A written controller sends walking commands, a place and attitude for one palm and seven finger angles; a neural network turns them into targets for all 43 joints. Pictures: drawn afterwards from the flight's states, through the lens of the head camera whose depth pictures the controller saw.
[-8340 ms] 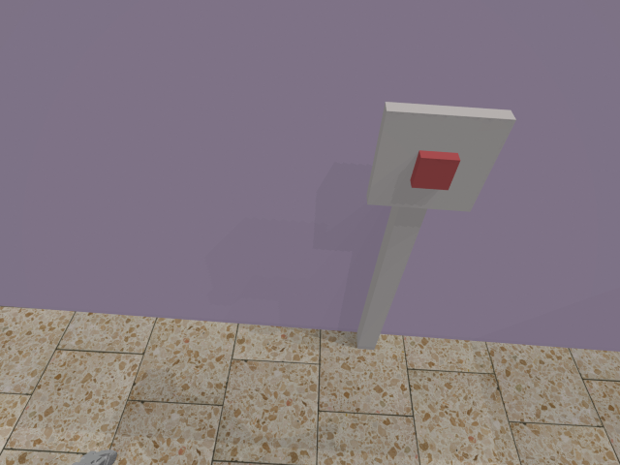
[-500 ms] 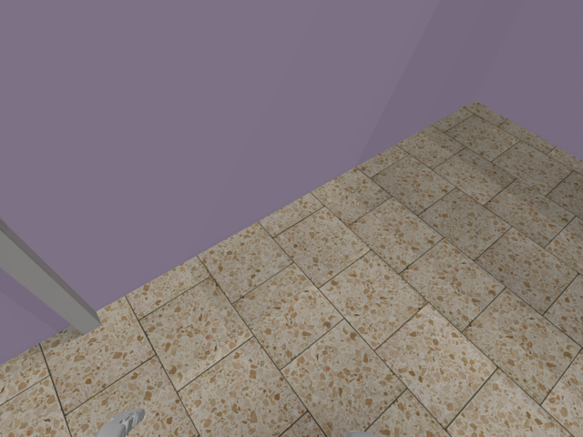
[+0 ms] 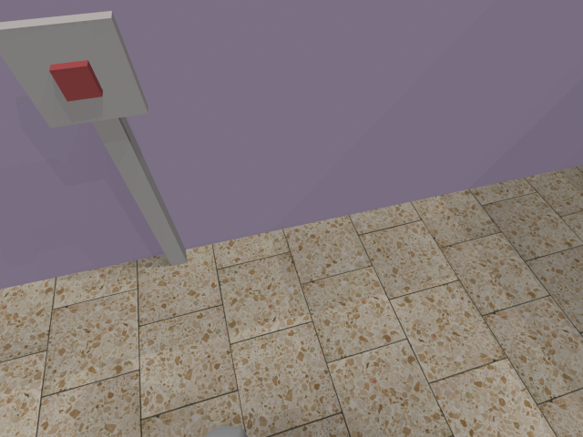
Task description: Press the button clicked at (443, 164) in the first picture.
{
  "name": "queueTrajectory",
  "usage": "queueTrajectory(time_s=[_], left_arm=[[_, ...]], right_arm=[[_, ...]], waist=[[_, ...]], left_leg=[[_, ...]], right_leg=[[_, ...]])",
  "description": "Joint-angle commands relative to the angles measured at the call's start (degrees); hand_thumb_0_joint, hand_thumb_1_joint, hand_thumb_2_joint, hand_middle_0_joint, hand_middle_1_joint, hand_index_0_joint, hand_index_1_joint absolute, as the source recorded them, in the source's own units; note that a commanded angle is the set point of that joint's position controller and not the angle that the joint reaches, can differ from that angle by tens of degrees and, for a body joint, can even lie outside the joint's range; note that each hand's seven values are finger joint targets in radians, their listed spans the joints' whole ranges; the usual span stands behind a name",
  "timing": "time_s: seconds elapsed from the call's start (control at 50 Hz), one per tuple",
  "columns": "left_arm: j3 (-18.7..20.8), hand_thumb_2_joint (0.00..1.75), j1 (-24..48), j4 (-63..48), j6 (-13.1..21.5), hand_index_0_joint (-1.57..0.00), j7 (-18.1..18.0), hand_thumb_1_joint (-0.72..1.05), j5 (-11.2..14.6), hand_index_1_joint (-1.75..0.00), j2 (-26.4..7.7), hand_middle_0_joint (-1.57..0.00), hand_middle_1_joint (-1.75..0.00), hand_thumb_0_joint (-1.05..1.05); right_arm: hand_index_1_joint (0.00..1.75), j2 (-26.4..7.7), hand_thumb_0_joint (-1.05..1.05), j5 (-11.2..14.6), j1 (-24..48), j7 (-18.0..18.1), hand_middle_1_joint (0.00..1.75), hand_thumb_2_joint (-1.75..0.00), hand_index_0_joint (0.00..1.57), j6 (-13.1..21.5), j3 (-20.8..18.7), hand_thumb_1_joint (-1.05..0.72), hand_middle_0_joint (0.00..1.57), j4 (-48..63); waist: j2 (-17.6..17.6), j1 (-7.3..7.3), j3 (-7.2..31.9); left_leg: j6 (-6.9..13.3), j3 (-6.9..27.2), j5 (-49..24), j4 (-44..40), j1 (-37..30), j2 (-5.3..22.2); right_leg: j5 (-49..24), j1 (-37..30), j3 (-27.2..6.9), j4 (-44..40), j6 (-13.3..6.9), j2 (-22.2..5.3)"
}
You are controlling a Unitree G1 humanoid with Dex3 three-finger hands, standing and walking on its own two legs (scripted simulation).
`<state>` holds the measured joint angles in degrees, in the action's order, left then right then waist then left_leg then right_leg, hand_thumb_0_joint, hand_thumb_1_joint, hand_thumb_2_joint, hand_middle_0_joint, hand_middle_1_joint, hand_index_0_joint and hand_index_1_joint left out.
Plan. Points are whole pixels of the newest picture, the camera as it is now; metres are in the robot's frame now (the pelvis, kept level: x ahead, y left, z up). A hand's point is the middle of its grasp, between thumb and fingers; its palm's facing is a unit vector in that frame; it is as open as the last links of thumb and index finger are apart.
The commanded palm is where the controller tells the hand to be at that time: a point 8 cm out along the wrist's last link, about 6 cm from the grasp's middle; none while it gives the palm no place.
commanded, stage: turn to face it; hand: left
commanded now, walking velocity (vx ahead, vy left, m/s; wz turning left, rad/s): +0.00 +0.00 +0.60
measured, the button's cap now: (77, 80) +0.71 +0.48 +0.06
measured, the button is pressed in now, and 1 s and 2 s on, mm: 0 0 0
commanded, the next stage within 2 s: take the last steps up to it in 0.54 s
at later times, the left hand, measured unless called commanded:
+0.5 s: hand out of the picture +0.08 +0.21 -0.14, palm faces +0.25 -0.92 -0.29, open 7.3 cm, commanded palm none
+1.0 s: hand out of the picture -0.12 +0.16 -0.17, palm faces +0.49 -0.85 -0.20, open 7.4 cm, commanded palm none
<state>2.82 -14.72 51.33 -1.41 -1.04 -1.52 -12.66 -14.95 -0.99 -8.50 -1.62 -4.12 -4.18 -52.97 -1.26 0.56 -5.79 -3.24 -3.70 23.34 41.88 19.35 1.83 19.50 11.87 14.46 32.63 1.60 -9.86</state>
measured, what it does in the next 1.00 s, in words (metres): steps on the spot, turning left: left foot, then right foot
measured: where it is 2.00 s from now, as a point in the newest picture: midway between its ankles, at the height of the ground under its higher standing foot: (253, 380)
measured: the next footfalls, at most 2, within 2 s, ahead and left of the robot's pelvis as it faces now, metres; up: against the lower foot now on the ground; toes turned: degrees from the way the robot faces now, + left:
left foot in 0.04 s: +0.03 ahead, +0.13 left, +0.00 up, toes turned +6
right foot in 0.46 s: +0.08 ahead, -0.11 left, +0.00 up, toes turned +10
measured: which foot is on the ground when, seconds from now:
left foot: up 0.00-0.02, down 0.04-0.46, up 0.48-0.98, down 1.00-1.00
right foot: down 0.00-0.04, up 0.06-0.44, down 0.46-1.00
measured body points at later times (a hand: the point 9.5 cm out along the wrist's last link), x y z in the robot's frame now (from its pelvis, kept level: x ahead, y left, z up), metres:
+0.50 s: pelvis +0.01 -0.02 -0.01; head +0.04 -0.04 +0.44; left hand +0.06 +0.26 -0.12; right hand +0.14 -0.24 -0.16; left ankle -0.01 +0.12 -0.73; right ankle +0.04 -0.11 -0.74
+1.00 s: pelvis +0.03 +0.03 +0.00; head +0.02 +0.04 +0.45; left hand -0.15 +0.20 -0.16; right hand +0.21 -0.16 -0.13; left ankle -0.01 +0.13 -0.73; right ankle +0.04 -0.11 -0.73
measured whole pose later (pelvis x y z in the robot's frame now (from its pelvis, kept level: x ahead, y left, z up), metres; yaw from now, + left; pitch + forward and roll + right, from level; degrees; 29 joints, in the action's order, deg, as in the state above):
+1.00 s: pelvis +0.03 +0.03 +0.00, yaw +23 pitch -1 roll -1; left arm 2.9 -26.5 63.6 0.6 -0.7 -1.5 -10.4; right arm -11.4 -1.5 -10.3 -1.4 -0.1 -2.5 -56.8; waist -0.7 3.9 -0.3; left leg -0.3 -5.4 19.6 30.5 13.7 3.0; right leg 18.3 7.8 11.4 27.7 1.8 -6.1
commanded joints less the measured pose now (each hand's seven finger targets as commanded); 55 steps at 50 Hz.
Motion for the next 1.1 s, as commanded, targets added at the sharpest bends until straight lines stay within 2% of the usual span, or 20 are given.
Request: queueTrajectory(time_s=[0.0,0.02,0.04,0.14,0.3,0.4,0.42,0.44,0.46,0.5,0.56,0.62,0.8,0.88,0.94,0.96,0.98,1.0,1.04,1.08], left_arm=[[3.5,0.9,-1.6,-4.2,0.4,-0.2,-0.1,0.9,0.9,-0.3,-9.9,-0.2,-0.3,0.0],[2.1,0.9,0.9,-6.8,0.3,-0.2,0.3,0.9,0.9,-0.3,-5.9,-0.2,-0.3,0.0],[1.8,0.9,4.6,-7.8,-0.4,-0.2,-0.3,0.9,0.3,-0.3,-7.2,-0.2,-0.3,0.0],[2.5,0.9,2.8,-3.9,-0.2,-0.2,0.5,0.9,0.7,-0.3,-6.9,-0.2,-0.3,0.0],[1.9,0.9,5.2,-5.7,-0.2,-0.2,0.2,0.9,0.8,-0.3,-5.0,-0.2,-0.3,0.0],[1.9,0.9,-1.1,-4.2,1.1,-0.2,-0.2,0.9,1.2,-0.3,-4.8,-0.2,-0.3,0.0],[2.2,0.9,-3.2,-3.5,1.8,-0.2,-0.5,0.9,0.9,-0.3,-6.7,-0.2,-0.3,0.0],[3.1,0.9,-4.7,-3.2,2.5,-0.2,-1.0,0.9,-0.1,-0.3,-12.1,-0.2,-0.3,0.0],[3.2,0.9,-4.6,-3.7,2.2,-0.2,-0.8,0.9,0.0,-0.3,-14.6,-0.2,-0.3,0.0],[2.8,0.9,0.3,-4.3,2.2,-0.2,-1.0,0.9,0.4,-0.3,-10.8,-0.2,-0.3,0.0],[1.7,0.9,3.3,-4.3,2.5,-0.2,-0.9,0.9,0.4,-0.3,-6.8,-0.2,-0.3,0.0],[1.6,0.9,-0.8,-2.1,2.8,-0.2,-1.1,0.9,0.4,-0.3,-6.5,-0.2,-0.3,0.0],[1.9,0.9,-11.3,5.9,4.2,-0.2,-0.4,0.9,-0.4,-0.3,-7.1,-0.2,-0.3,0.0],[1.9,0.9,-10.3,7.9,4.1,-0.2,-0.1,0.9,-0.5,-0.3,-7.2,-0.2,-0.3,0.0],[1.6,0.9,-7.7,9.0,3.5,-0.2,0.2,0.9,0.1,-0.3,-5.9,-0.2,-0.3,0.0],[1.0,0.9,-7.2,8.6,3.2,-0.2,0.4,0.9,0.2,-0.3,-3.5,-0.2,-0.3,0.0],[0.2,0.9,-6.2,7.0,3.0,-0.2,0.8,0.9,0.4,-0.3,0.2,-0.2,-0.3,0.0],[-0.1,0.9,-2.6,4.6,3.2,-0.2,0.7,0.9,0.0,-0.3,-0.2,-0.2,-0.3,0.0],[0.4,0.9,-1.2,5.4,2.8,-0.2,0.9,0.9,-0.2,-0.3,-1.4,-0.2,-0.3,0.0],[0.6,0.9,-3.9,7.8,2.7,-0.2,1.7,0.9,-0.4,-0.3,-0.3,-0.2,-0.3,0.0]], right_arm=[[0.3,-10.5,0.0,-0.2,-5.8,0.4,0.3,-0.9,0.2,3.3,-2.4,-0.9,0.2,4.5],[0.3,-16.2,0.0,0.1,-9.7,0.8,0.3,-0.9,0.2,3.3,-3.7,-0.9,0.2,3.9],[0.3,-15.8,0.0,0.3,-12.8,1.4,0.3,-0.9,0.2,3.1,-3.4,-0.9,0.2,2.4],[0.3,-9.1,0.0,-0.1,-1.0,2.4,0.3,-0.9,0.2,3.7,-1.2,-0.9,0.2,5.4],[0.3,-9.3,0.0,-0.5,-2.8,2.2,0.3,-0.9,0.2,3.1,-1.8,-0.9,0.2,5.0],[0.3,-8.3,0.0,-0.2,-1.4,2.2,0.3,-0.9,0.2,2.7,-1.9,-0.9,0.2,5.2],[0.3,-6.3,0.0,0.2,-1.9,2.0,0.3,-0.9,0.2,2.9,-1.7,-0.9,0.2,5.3],[0.3,-2.5,0.0,0.8,-3.3,1.6,0.3,-0.9,0.2,3.0,-1.1,-0.9,0.2,6.0],[0.3,-2.7,0.0,0.3,-2.8,1.8,0.3,-0.9,0.2,2.6,-1.4,-0.9,0.2,7.0],[0.3,-4.1,0.0,-0.1,-1.8,1.6,0.3,-0.9,0.2,1.3,-2.0,-0.9,0.2,4.7],[0.3,-2.8,0.0,-0.4,-4.3,0.9,0.3,-0.9,0.2,1.0,-1.5,-0.9,0.2,1.2],[0.3,-2.2,0.0,-0.3,-3.7,1.1,0.3,-0.9,0.2,1.0,-1.0,-0.9,0.2,0.3],[0.3,-0.1,0.0,-0.4,3.6,-0.1,0.3,-0.9,0.2,3.1,0.5,-0.9,0.2,0.9],[0.3,1.5,0.0,-0.1,1.3,-0.2,0.3,-0.9,0.2,4.0,0.9,-0.9,0.2,0.2],[0.3,0.8,0.0,-0.1,-7.8,0.5,0.3,-0.9,0.2,5.0,0.9,-0.9,0.2,-3.3],[0.3,-2.3,0.0,-0.2,-13.1,1.3,0.3,-0.9,0.2,5.4,0.1,-0.9,0.2,-5.0],[0.3,-7.5,0.0,-0.7,-19.0,1.8,0.3,-0.9,0.2,5.6,-1.2,-0.9,0.2,-6.3],[0.3,-9.1,0.0,-0.7,-22.0,2.3,0.3,-0.9,0.2,5.5,-1.3,-0.9,0.2,-6.9],[0.3,-5.8,0.0,-0.3,-16.0,3.0,0.3,-0.9,0.2,5.7,-0.4,-0.9,0.2,-5.7],[0.3,-1.9,0.0,-0.2,-11.7,3.1,0.3,-0.9,0.2,6.7,1.0,-0.9,0.2,-4.9]], waist=[[5.5,-3.33,13.7],[20.7,-5.34,13.8],[13.8,-6.6,14.6],[11.4,-1.3,8.1],[10.6,-2.39,7.3],[10.1,0.77,9.6],[5.7,1.5,10.4],[-9.3,1.75,11.8],[-12.7,1.88,10.4],[-11.0,0.44,5.1],[-6.7,-1.59,3.0],[-7.6,-0.23,4.7],[-7.4,4.32,2.8],[-8.3,2.77,1.4],[-3.3,-1.85,2.7],[6.0,-4.44,3.6],[20.5,-6.78,2.7],[18.3,-7.61,0.7],[13.2,-4.73,-2.0],[8.1,-1.71,-4.6]], left_leg=[[5.7,10.7,-25.7,-20.0,-20.6,8.3],[13.5,27.1,-52.0,-20.0,-25.2,22.0],[16.1,26.2,-51.1,-18.5,-24.1,23.2],[11.7,14.2,-40.6,-20.0,-11.8,10.8],[13.3,19.8,-32.6,-20.6,-10.2,10.5],[10.5,20.8,-33.5,-14.1,-5.0,7.5],[7.5,18.5,-25.3,-9.6,-0.5,4.5],[2.9,9.9,-6.9,2.0,9.8,-3.4],[1.5,8.2,12.1,12.9,11.5,-5.5],[1.7,10.4,7.0,25.5,11.8,-2.8],[0.4,8.2,-2.4,28.3,11.5,-1.4],[-0.5,7.0,-2.6,24.8,11.8,-1.2],[0.8,1.6,-0.8,6.6,11.9,2.0],[2.5,-1.1,-0.8,-3.5,2.4,1.1],[2.7,-4.7,-7.0,-15.9,-16.4,-0.8],[4.1,2.3,-0.1,-19.7,-24.1,4.1],[8.7,20.6,11.4,-28.7,-25.8,16.6],[12.4,29.0,13.5,-33.4,-23.2,21.7],[12.8,25.8,15.0,-34.9,-15.5,20.6],[10.7,15.7,4.3,-35.2,-10.0,15.6]], right_leg=[[-15.1,8.5,-2.4,15.6,0.6,-5.3],[19.9,22.7,-4.3,27.1,4.0,1.7],[19.5,23.5,-10.5,32.9,3.3,1.6],[4.7,19.3,-13.0,34.1,3.7,2.9],[6.4,13.9,-12.4,18.1,3.5,6.4],[-5.0,-0.8,-11.0,-3.4,2.4,8.7],[-10.7,-7.7,-14.1,-10.9,1.7,5.4],[-20.0,-15.1,-28.5,-14.4,-2.8,-8.6],[-25.2,-9.0,-34.3,-14.9,-9.4,-18.1],[-14.9,-0.1,-31.5,-17.5,-10.8,-13.2],[-16.8,0.6,-19.7,-16.2,-7.7,-6.8],[-22.8,-4.4,-17.6,-15.2,-8.2,-6.5],[-3.5,-9.7,-20.0,-21.3,-9.9,-11.0],[2.3,-3.0,-17.7,-21.6,-9.3,-9.9],[9.7,8.4,-11.6,-15.4,-5.8,-5.0],[12.4,16.1,-8.7,-6.5,-3.7,-1.6],[13.3,24.7,-2.7,9.8,-0.8,5.3],[14.5,28.9,-6.6,20.0,-1.4,6.3],[7.6,29.8,-11.8,31.2,-2.2,3.1],[-1.0,26.1,-12.2,32.4,-1.5,2.2]])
